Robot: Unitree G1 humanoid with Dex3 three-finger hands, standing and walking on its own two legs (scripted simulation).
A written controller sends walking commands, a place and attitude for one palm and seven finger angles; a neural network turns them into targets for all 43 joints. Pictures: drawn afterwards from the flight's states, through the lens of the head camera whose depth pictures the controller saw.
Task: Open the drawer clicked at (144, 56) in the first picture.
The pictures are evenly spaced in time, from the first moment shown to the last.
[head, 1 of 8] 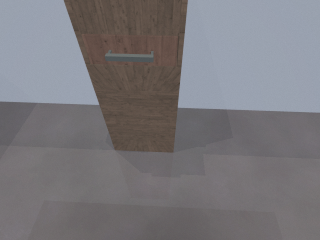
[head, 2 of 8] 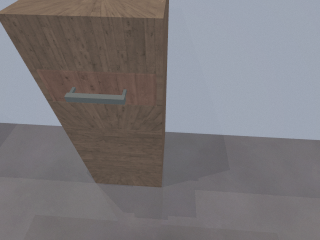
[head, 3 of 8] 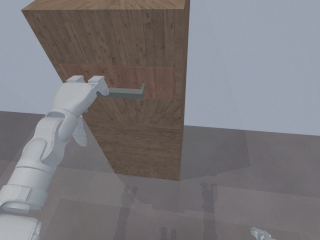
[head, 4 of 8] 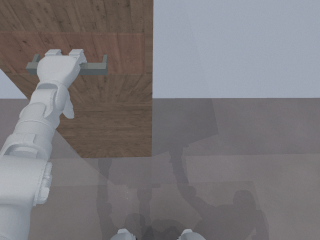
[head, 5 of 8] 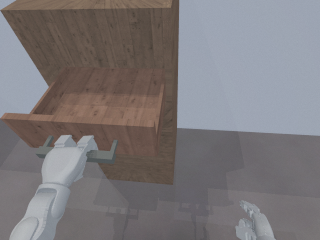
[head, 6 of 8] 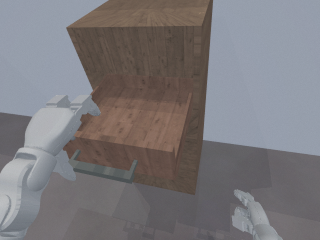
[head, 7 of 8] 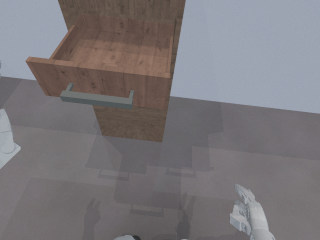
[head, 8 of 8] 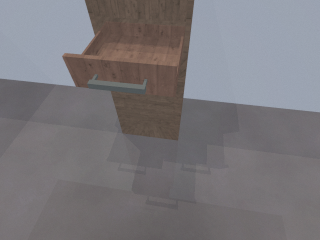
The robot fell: no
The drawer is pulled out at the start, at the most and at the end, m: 0.00 0.30 0.30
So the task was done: yes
